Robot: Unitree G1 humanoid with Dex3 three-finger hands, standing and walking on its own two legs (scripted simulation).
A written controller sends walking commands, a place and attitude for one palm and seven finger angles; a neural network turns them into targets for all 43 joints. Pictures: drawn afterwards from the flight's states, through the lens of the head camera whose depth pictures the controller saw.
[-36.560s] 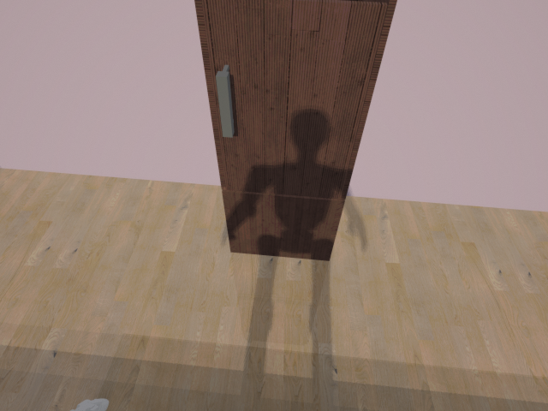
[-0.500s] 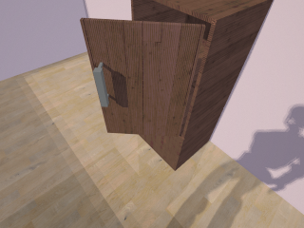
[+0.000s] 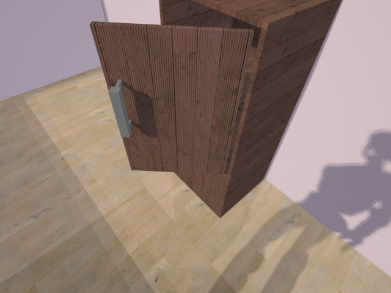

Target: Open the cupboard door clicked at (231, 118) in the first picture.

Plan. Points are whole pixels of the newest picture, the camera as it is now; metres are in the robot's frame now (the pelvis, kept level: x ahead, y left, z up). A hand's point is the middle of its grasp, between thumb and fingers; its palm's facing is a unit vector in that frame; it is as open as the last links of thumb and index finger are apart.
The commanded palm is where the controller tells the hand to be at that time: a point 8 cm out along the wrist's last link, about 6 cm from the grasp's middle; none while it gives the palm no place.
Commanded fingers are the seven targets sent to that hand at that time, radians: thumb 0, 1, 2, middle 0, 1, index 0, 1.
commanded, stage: shuffle to correct the standing spot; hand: left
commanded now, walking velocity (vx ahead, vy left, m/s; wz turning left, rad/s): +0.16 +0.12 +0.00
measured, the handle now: (122, 109) +0.61 +0.26 +0.01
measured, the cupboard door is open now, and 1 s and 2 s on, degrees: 46 46 46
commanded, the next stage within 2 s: come to a stop and stand still in 0.22 s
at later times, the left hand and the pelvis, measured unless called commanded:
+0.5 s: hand out of the picture +0.08 +0.20 -0.18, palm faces +0.04 -0.98 -0.19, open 7.3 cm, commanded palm none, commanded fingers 0.00 0.90 0.90 -0.20 -0.30 -0.20 -0.30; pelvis +0.06 +0.02 -0.01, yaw +0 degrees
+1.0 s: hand out of the picture +0.10 +0.17 -0.17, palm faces +0.03 -0.98 -0.21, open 7.2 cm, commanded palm none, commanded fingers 0.00 0.90 0.90 -0.20 -0.30 -0.20 -0.30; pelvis +0.04 -0.01 +0.00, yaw +0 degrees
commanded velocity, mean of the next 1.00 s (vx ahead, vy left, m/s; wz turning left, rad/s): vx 0.00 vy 0.02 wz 0.00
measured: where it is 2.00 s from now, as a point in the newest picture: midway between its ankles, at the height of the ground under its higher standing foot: outside the picture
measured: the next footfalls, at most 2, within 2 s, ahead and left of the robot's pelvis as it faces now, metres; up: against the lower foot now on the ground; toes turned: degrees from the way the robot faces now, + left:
right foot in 0.52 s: +0.12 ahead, -0.10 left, +0.00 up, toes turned -4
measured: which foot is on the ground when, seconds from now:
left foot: down 0.00-1.00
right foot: down 0.00-0.30, up 0.32-0.50, down 0.52-1.00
